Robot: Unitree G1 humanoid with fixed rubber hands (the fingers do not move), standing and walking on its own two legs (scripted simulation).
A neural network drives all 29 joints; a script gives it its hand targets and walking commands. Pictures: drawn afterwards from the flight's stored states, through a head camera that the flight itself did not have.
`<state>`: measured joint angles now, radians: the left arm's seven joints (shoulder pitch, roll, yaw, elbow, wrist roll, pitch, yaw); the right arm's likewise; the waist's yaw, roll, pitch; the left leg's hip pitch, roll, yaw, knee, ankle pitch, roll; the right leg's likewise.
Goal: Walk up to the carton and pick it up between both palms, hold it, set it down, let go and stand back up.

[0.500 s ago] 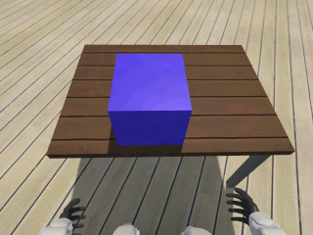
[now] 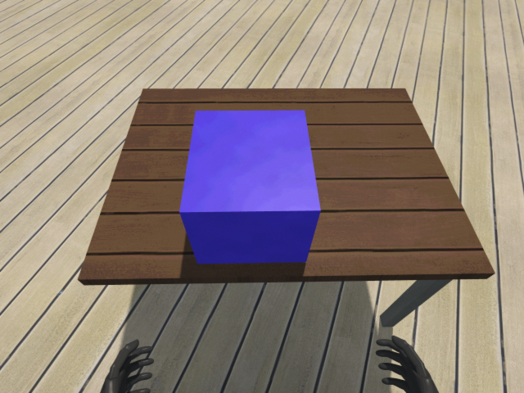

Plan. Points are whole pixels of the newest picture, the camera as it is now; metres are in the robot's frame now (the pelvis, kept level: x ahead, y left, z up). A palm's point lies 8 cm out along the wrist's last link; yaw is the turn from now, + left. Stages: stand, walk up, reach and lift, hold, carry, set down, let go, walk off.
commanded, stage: reach and lift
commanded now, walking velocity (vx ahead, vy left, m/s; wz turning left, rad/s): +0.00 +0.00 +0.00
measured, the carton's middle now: (251, 186) +0.54 +0.04 -0.10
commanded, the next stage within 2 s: none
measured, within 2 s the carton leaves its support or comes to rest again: neither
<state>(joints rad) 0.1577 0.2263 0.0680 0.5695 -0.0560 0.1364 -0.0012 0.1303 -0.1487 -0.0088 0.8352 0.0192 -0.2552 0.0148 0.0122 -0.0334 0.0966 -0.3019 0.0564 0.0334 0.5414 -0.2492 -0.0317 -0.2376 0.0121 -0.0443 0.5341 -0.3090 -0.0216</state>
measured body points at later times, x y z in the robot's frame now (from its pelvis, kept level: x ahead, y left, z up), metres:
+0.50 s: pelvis +0.01 +0.01 +0.00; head +0.02 +0.03 +0.45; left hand +0.19 +0.26 -0.09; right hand +0.19 -0.20 -0.08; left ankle +0.02 +0.14 -0.73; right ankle -0.02 -0.10 -0.73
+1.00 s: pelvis +0.00 +0.01 -0.02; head +0.03 +0.02 +0.43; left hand +0.26 +0.26 -0.06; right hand +0.26 -0.20 -0.06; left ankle +0.02 +0.14 -0.73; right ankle -0.02 -0.10 -0.73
